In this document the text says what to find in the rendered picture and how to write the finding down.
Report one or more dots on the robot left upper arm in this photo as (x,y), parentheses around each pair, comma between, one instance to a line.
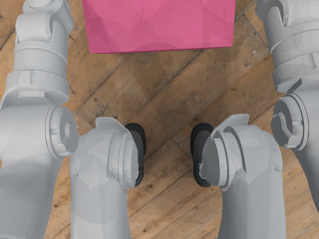
(34,140)

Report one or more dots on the right robot shin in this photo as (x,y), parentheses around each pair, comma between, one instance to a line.
(240,119)

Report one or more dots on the right robot forearm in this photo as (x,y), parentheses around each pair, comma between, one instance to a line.
(292,31)

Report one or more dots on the left robot foot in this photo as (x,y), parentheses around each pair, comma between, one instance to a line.
(139,137)

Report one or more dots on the carton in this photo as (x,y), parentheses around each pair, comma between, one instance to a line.
(139,26)

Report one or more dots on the robot right upper arm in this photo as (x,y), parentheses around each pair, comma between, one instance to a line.
(295,125)

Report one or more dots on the left robot forearm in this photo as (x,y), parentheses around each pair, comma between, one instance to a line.
(39,74)

